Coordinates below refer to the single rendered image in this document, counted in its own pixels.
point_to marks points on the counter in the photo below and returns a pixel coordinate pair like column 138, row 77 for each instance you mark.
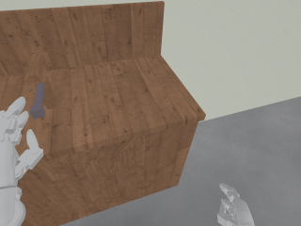
column 118, row 122

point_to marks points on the robot left forearm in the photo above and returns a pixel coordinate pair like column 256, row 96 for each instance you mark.
column 12, row 210

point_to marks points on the robot left hand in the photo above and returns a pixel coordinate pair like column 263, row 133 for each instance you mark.
column 11, row 125

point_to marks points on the tap lever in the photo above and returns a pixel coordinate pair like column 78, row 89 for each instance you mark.
column 37, row 111

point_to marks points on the robot right hand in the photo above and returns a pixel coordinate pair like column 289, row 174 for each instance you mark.
column 239, row 214

